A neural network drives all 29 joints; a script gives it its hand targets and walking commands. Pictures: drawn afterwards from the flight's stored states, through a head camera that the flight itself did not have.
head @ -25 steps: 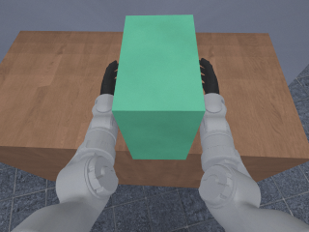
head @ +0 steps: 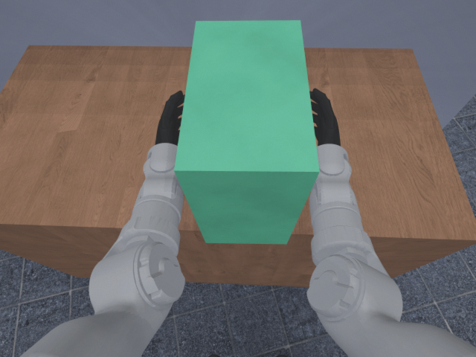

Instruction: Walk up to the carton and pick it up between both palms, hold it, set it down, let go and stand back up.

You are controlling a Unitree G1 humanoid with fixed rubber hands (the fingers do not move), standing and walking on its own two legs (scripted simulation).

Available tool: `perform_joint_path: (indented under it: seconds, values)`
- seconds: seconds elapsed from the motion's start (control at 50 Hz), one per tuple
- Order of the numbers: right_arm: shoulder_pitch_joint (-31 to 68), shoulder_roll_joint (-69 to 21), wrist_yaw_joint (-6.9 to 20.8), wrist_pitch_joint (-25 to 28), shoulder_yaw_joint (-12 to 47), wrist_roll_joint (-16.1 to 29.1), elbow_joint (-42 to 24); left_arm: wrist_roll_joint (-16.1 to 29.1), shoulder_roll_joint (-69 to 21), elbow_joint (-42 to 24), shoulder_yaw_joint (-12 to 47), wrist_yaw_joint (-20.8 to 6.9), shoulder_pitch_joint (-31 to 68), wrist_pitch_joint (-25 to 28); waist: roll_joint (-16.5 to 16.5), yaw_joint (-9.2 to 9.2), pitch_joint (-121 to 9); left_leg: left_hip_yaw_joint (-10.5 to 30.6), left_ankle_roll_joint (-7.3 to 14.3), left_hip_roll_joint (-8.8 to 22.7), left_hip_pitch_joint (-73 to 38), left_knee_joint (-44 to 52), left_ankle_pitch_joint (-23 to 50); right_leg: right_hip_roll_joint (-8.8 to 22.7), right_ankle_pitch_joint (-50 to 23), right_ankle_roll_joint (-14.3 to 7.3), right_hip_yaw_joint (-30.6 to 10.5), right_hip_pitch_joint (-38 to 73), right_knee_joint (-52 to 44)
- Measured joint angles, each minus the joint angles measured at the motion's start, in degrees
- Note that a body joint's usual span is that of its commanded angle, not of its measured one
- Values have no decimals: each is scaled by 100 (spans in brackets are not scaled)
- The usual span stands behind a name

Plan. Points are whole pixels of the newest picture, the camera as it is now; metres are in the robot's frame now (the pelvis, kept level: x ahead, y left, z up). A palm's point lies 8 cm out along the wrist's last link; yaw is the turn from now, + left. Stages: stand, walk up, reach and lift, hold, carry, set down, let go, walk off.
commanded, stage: reach and lift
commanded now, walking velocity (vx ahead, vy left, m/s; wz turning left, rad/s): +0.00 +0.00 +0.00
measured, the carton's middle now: (246, 146) +0.46 -0.02 +0.02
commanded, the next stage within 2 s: none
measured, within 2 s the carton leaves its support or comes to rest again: leaves its support in 1.60 s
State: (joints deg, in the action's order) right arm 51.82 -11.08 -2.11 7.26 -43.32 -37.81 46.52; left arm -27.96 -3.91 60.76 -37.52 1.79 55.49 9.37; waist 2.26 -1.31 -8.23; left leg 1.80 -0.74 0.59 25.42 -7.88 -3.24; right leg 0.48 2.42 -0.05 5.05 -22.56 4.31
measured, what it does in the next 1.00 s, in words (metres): stands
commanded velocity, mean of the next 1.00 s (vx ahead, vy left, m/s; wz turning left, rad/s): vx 0.00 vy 0.00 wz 0.00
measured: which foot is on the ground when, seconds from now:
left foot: down 0.00-1.00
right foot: down 0.00-1.00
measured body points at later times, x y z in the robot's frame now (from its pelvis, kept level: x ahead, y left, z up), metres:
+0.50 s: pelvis +0.00 +0.00 +0.00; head +0.11 -0.01 +0.44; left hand +0.47 +0.11 +0.05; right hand +0.46 -0.15 +0.06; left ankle -0.03 +0.13 -0.75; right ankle -0.04 -0.12 -0.75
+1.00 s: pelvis +0.00 +0.00 +0.00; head +0.10 -0.01 +0.44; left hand +0.47 +0.11 +0.05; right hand +0.45 -0.15 +0.06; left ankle -0.03 +0.13 -0.75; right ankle -0.04 -0.12 -0.75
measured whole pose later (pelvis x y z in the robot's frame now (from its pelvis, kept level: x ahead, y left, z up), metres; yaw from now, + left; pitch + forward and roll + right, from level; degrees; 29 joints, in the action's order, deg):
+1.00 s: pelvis +0.00 +0.00 +0.00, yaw +0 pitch +24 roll +0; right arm 50.0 -8.3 -6.7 17.3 -41.1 -35.1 54.5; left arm -25.6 -3.3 65.7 -35.2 4.8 55.0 13.4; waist 2.2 -0.7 -12.7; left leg 1.7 -0.8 0.9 28.2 -5.8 -1.4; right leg 0.2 0.9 0.0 4.9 -25.5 2.8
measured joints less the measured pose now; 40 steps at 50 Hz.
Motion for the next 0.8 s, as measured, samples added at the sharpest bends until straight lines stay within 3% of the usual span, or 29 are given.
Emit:
perform_joint_path:
  seconds: [0.4,0.8]
  values:
    - [6,-11,27,-45,63,-35,-188,-34,-50,-132,-87,-125,63,-130,75,-71,260,102,4,-17,-173,90,51,12,0,23,89,207,-61]
    - [-82,82,-172,342,46,95,253,38,36,257,56,116,21,98,32,37,-178,-17,2,8,122,71,51,-4,-36,0,0,-126,-44]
